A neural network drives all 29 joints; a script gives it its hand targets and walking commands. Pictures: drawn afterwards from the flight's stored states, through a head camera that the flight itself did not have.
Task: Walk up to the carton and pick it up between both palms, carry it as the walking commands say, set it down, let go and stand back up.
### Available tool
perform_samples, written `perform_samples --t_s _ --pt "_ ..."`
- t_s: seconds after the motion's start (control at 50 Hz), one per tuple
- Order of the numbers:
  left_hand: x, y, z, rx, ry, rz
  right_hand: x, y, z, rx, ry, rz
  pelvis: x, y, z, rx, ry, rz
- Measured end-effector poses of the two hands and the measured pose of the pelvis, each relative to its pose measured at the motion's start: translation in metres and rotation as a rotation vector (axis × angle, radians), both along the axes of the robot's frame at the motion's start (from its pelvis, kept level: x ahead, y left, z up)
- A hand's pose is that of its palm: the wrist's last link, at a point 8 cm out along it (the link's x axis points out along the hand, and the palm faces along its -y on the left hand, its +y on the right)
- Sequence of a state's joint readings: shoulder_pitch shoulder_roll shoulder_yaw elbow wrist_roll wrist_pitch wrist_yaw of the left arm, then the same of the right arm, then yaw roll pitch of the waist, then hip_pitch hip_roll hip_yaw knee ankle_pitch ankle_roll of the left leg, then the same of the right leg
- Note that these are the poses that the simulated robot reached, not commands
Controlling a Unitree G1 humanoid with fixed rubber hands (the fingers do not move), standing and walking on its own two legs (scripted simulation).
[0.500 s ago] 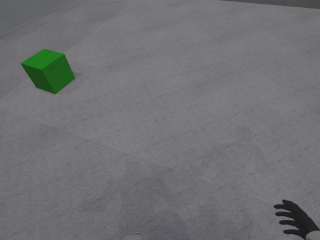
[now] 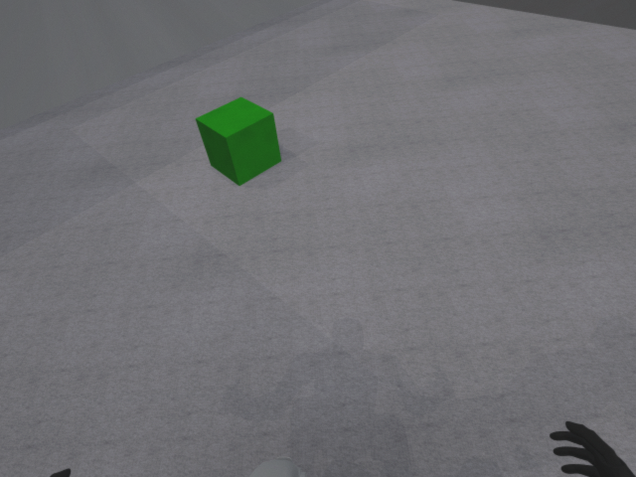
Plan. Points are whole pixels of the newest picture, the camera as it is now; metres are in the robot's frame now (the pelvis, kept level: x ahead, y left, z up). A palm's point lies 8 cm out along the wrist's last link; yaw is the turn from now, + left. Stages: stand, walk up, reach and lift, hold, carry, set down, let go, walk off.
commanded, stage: walk up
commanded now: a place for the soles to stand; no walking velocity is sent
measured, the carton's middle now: (240, 140) +1.79 +0.54 -0.62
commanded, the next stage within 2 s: none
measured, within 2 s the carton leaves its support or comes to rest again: neither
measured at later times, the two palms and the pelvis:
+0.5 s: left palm (82, 372) +0.29 +0.41 -0.08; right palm (503, 327) +0.38 -0.27 -0.11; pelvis +0.24 +0.06 -0.02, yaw +12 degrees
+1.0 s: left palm (74, 290) +0.45 +0.51 -0.09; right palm (409, 216) +0.62 -0.14 -0.08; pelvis +0.44 +0.17 -0.01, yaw +16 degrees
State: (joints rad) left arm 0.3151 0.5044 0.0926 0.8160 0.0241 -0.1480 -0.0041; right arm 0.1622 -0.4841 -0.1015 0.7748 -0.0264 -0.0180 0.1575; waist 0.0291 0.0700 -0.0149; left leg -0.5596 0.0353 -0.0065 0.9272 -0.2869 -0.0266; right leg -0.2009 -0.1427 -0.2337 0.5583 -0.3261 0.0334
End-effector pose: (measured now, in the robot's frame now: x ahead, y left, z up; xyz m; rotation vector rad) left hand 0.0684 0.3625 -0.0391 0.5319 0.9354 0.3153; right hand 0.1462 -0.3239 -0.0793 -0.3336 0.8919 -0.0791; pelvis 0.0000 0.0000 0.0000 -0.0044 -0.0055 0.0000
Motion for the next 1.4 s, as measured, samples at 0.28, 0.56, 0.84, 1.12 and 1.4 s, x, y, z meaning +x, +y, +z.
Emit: perform_samples --t_s 0.28,0.56,0.84,1.12,1.4 --pt "0.092 0.045 -0.046 -0.097 0.071 0.114 0.191 0.079 -0.009 -0.049 -0.022 0.098 0.139 0.055 -0.018 0.03 -0.008 0.129" --pt "0.213 0.063 -0.028 -0.056 -0.019 0.157 0.286 0.085 -0.026 -0.08 0.086 0.141 0.268 0.069 -0.016 -0.011 -0.01 0.24" --pt "0.257 0.139 -0.052 -0.118 0.077 0.316 0.486 0.21 -0.003 -0.083 -0.08 0.283 0.381 0.153 -0.022 0.022 -0.022 0.299" --pt "0.443 0.168 -0.044 -0.104 -0.014 0.169 0.507 0.176 -0.023 -0.145 0.093 0.137 0.5 0.175 -0.024 0.01 -0.011 0.283" --pt "0.435 0.241 -0.043 -0.106 0.072 0.383 0.684 0.31 -0.004 -0.11 -0.002 0.352 0.588 0.249 -0.016 -0.005 -0.018 0.355"
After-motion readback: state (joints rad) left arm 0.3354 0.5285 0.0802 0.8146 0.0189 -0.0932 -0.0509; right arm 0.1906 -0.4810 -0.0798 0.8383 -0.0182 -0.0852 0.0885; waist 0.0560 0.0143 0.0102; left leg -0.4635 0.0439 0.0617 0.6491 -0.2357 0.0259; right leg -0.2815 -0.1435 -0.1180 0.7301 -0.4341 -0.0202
